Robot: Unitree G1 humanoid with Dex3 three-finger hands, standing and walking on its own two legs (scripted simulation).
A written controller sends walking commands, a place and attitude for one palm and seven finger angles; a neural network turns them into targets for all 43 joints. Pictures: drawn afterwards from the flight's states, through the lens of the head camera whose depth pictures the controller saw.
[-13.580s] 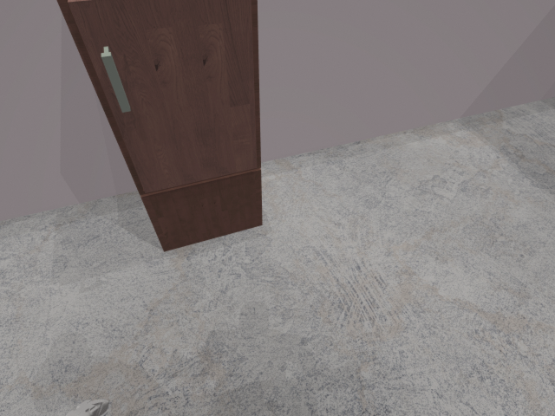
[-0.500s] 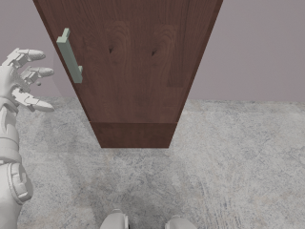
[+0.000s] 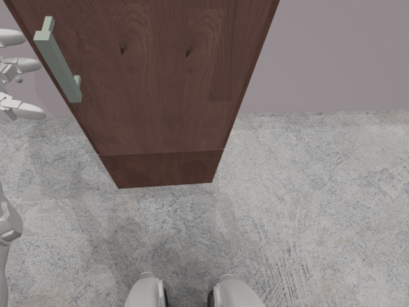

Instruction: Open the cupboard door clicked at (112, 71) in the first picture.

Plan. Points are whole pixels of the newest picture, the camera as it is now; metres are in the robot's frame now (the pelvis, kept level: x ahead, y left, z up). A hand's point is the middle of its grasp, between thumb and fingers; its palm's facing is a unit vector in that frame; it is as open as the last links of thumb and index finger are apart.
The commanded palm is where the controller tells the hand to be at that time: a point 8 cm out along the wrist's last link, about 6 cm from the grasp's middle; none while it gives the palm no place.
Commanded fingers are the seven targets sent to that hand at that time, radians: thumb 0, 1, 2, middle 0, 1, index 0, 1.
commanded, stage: move the hooked fingers beside the handle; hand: left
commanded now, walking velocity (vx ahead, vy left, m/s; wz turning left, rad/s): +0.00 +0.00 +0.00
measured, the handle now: (63, 63) +0.55 +0.23 +0.10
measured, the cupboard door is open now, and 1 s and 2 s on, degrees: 0 0 0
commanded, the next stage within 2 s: slide the fingers in behind the handle in 0.66 s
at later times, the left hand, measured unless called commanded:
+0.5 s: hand (23, 84) +0.50 +0.28 +0.10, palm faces +0.03 -1.00 +0.00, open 14.0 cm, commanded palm +0.48 +0.32 +0.10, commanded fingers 0.00 -0.50 0.30 -0.30 -1.20 -0.30 -1.20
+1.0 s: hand (37, 84) +0.50 +0.26 +0.10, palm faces +0.00 -1.00 -0.01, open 14.0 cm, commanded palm +0.48 +0.30 +0.10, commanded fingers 0.00 -0.50 0.30 -0.30 -1.20 -0.30 -1.20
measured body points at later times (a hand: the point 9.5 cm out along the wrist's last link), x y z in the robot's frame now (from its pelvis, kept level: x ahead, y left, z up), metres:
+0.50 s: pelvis +0.01 +0.00 +0.00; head +0.13 +0.04 +0.43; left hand +0.49 +0.33 +0.10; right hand +0.04 -0.27 -0.10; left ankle +0.03 +0.10 -0.68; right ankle -0.01 -0.13 -0.68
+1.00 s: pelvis +0.01 +0.00 +0.00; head +0.13 +0.03 +0.43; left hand +0.49 +0.31 +0.10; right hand +0.02 -0.27 -0.10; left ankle +0.03 +0.10 -0.68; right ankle -0.01 -0.13 -0.68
